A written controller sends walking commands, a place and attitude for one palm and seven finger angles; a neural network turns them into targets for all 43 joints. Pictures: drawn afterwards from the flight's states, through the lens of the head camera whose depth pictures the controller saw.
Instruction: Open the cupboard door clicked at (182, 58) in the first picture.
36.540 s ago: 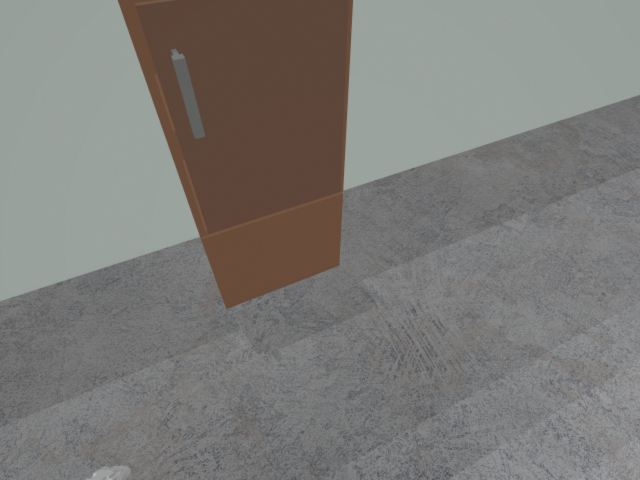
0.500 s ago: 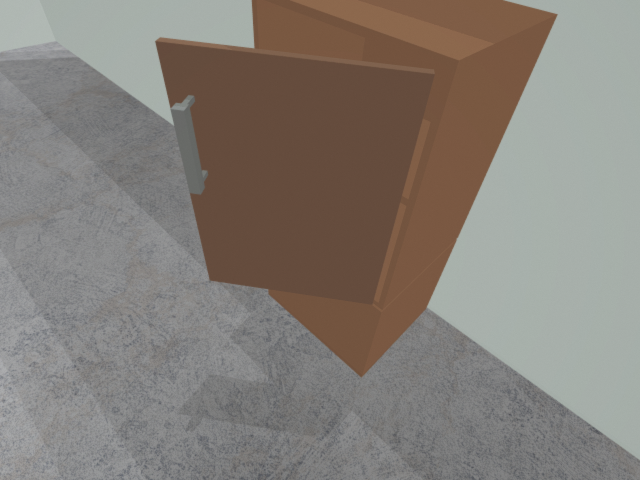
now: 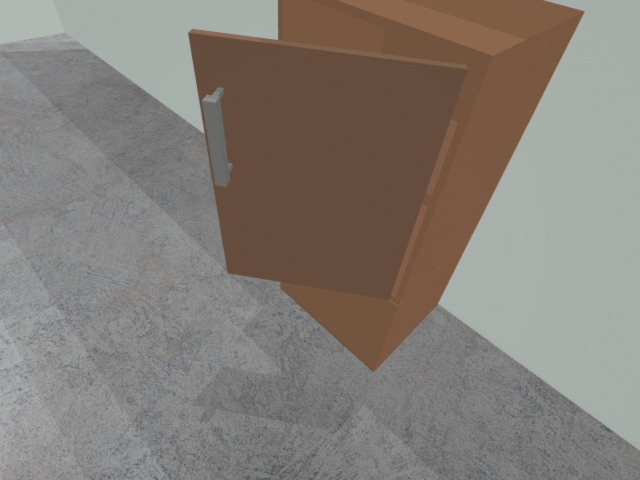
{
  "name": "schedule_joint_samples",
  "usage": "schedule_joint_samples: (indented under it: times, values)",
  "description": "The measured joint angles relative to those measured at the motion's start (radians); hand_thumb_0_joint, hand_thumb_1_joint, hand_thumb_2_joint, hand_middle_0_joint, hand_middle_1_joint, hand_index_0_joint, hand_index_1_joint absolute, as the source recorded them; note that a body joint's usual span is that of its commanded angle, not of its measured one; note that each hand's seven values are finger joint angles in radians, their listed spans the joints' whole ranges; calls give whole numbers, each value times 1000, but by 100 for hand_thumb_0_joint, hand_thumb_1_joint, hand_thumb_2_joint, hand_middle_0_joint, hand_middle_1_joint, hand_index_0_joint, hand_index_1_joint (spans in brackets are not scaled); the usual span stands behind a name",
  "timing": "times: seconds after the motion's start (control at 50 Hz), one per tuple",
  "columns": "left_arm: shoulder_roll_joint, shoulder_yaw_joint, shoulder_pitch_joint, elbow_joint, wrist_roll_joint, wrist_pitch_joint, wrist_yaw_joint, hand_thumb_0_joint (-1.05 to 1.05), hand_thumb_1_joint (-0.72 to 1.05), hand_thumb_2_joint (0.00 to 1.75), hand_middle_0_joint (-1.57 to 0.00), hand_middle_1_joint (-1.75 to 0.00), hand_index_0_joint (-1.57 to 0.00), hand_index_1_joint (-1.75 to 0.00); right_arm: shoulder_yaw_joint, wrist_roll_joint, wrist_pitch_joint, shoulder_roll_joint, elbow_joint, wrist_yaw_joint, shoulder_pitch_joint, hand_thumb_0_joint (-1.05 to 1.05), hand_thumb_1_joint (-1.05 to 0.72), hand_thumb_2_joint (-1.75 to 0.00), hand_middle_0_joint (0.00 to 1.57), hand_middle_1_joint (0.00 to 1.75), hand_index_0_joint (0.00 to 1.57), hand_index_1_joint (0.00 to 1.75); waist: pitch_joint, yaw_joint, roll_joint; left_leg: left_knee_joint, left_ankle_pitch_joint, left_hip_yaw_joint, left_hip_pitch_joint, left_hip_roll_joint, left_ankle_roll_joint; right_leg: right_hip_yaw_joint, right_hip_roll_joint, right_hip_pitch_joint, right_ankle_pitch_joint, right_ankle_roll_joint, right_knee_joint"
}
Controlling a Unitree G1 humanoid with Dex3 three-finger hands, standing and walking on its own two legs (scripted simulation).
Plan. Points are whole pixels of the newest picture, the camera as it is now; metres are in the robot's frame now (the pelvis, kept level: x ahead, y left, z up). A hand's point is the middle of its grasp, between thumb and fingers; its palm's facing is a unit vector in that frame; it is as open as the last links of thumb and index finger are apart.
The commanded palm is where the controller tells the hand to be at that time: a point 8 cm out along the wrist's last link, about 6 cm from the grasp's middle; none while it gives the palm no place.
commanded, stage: shuffle to correct the standing spot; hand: left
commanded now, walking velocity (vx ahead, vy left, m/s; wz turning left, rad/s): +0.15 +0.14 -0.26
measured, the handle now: (221, 138) +0.64 +0.24 +0.09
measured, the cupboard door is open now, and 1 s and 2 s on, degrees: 36 36 36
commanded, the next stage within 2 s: come to a stop and stand still in 0.38 s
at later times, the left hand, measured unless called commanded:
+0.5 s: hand out of the picture +0.06 +0.23 -0.18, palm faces -0.02 -0.99 -0.15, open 7.3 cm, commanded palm none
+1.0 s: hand (147, 469) +0.17 +0.25 -0.16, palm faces -0.12 -0.98 -0.17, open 7.4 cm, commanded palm none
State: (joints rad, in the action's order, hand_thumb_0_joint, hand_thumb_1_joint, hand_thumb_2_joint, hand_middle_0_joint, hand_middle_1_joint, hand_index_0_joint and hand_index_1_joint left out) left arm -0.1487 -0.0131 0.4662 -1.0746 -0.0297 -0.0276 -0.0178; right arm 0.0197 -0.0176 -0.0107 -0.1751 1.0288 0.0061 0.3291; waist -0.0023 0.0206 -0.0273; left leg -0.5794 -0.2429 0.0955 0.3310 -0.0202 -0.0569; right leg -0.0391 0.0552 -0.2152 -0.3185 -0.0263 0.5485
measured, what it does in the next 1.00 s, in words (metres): steps to the left: right foot, then left foot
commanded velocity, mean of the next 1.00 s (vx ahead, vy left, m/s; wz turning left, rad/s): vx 0.02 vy -0.02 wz -0.02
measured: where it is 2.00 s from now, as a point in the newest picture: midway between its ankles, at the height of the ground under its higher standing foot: outside the picture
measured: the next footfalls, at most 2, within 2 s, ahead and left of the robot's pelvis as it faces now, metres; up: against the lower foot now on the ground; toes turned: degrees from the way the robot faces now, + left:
right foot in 0.26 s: +0.05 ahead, -0.10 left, +0.00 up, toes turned -12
left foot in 0.52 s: +0.16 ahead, +0.17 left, +0.00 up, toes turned -2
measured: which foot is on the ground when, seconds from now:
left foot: down 0.00-0.26, up 0.28-0.50, down 0.52-1.00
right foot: down 0.00-0.02, up 0.04-0.24, down 0.26-0.52, up 0.54-1.00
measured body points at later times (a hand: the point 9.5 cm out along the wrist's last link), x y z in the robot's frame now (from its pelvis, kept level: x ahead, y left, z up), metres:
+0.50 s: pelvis +0.06 +0.07 +0.00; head +0.06 +0.09 +0.45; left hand +0.06 +0.29 -0.16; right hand +0.04 -0.17 -0.14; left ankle +0.13 +0.17 -0.72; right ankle +0.01 -0.10 -0.73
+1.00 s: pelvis +0.05 +0.09 +0.01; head +0.08 +0.10 +0.46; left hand +0.17 +0.30 -0.14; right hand +0.03 -0.13 -0.14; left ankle +0.14 +0.18 -0.73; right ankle +0.02 -0.04 -0.70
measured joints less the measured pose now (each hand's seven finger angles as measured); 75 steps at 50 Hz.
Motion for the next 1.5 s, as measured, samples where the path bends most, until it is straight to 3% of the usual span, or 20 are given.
schedule_joint_samples:
  times: [0.06,0.14,0.18,0.24,0.28,0.32,0.38,0.44,0.5,0.56,0.62,0.74,0.86,0.96,1.0,1.06,1.14,1.22,1.5]
  values:
    - [7,-5,-10,3,-5,-7,1,1,91,90,-20,-30,-20,-30,2,-3,5,3,0,-2,13,1,-91,-90,20,30,20,30,-1,0,-2,4,17,27,-10,-1,-41,-4,-1,-40,-96,47,100]
    - [14,-9,-46,15,-8,0,1,1,91,90,-20,-30,-20,-30,-3,-4,12,13,9,-4,9,1,-91,-90,20,30,20,30,-6,-5,4,69,31,69,-50,3,-58,76,-3,-120,-136,78,286]
    - [19,-10,-66,25,-7,9,1,1,91,90,-20,-30,-20,-30,-8,-4,17,19,14,-5,12,1,-91,-90,20,30,20,30,-4,-12,13,103,45,81,-68,2,-60,116,-5,-111,-129,82,249]
    - [24,-11,-90,49,-7,29,-1,1,91,90,-20,-30,-20,-30,-13,-2,17,30,20,-7,27,1,-91,-90,20,30,20,30,4,-16,16,102,37,96,-71,-7,-59,150,-11,-37,-76,88,59]
    - [29,-15,-104,62,-9,43,-7,1,91,90,-19,-30,-20,-30,-11,2,8,36,27,-3,34,1,-91,-90,20,30,20,30,4,-9,16,21,-54,95,-37,-13,-29,143,-4,-20,15,76,-3]
    - [34,-17,-111,64,-6,51,-13,1,92,90,-20,-30,-20,-30,-6,-3,-6,37,37,5,32,1,-91,-90,20,30,20,30,4,-6,31,-121,-126,55,20,-4,5,153,-4,-6,34,52,-12]
    - [31,-21,-101,63,-5,61,-15,1,92,90,-20,-30,-20,-30,1,-4,-15,38,30,19,22,1,-91,-90,20,30,20,30,6,-8,30,-264,-104,7,96,24,33,153,3,33,49,22,-76]
    - [13,-25,-98,56,-9,58,-7,1,91,90,-20,-30,-20,-30,8,-2,-9,36,9,23,12,2,-92,-90,20,30,20,30,0,-13,1,-186,-75,-7,97,52,49,142,31,58,56,-5,-107]
    - [-6,-33,-95,55,-9,41,4,1,91,90,-20,-30,-20,-30,13,2,14,20,-20,24,18,2,-92,-90,20,30,20,30,-7,-13,-17,-22,-43,-5,34,66,61,131,63,44,6,-21,-42]
    - [-27,-41,-112,58,-6,10,6,1,91,90,-20,-30,-20,-30,16,-9,30,9,-33,6,13,2,-92,-90,20,30,20,30,-17,-25,-23,-36,33,7,50,51,24,95,68,-53,-159,24,180]
    - [-53,-43,-146,52,-4,4,-3,1,91,90,-20,-30,-20,-30,4,-13,34,31,-17,-12,-1,1,-92,-90,20,30,20,30,-21,-30,-44,1,15,24,26,28,-4,69,34,-156,-154,46,377]
    - [-49,-33,-211,63,4,-5,-1,1,91,90,-19,-30,-20,-30,-16,-8,30,59,22,-44,-39,2,-94,-90,20,30,21,30,-30,-33,-28,129,71,38,-47,20,-19,89,-23,-189,-95,19,336]
    - [-33,-39,-270,87,-2,-40,4,1,91,90,-19,-30,-20,-30,-2,-8,24,55,16,-51,-62,2,-93,-90,21,30,21,30,-41,-55,-6,144,87,48,-46,36,-19,72,-47,-223,-98,6,436]
    - [-17,-39,-305,107,0,-45,8,1,91,90,-19,-30,-20,-30,14,-13,9,41,13,-42,-60,1,-92,-90,21,30,21,30,-42,-69,19,142,109,37,-21,54,-7,80,-27,-160,-120,13,313]
    - [-9,-36,-305,111,1,-36,7,1,91,90,-19,-30,-20,-30,20,-14,2,33,13,-35,-54,1,-92,-90,21,30,21,30,-36,-74,31,135,115,30,-7,59,2,86,-22,-101,-114,23,190]
    - [-9,-34,-284,120,3,-9,-2,0,92,90,-20,-30,-20,-30,27,-6,-12,31,17,-24,-37,1,-91,-90,21,30,21,30,-19,-65,18,90,100,33,29,53,25,82,-7,-3,2,37,-38]
    - [-9,-24,-245,97,6,4,-15,0,94,90,-20,-30,-20,-30,25,-3,-34,21,33,-15,-30,1,-91,-90,20,30,20,30,-16,-62,44,31,-6,-16,38,61,54,101,-30,6,31,28,-41]
    - [-12,-13,-203,64,13,7,-12,0,93,90,-20,-30,-20,-30,12,-2,-19,28,50,-17,-14,1,-91,-90,20,30,20,30,-15,-60,43,64,92,-41,1,72,58,109,-51,14,19,36,-29]
    - [45,16,-97,-26,15,25,-4,1,91,90,-20,-30,-20,-30,-15,10,0,71,106,-23,-26,1,-91,-90,20,30,20,30,-37,-23,11,137,111,-46,-46,70,71,116,-54,55,41,46,-87]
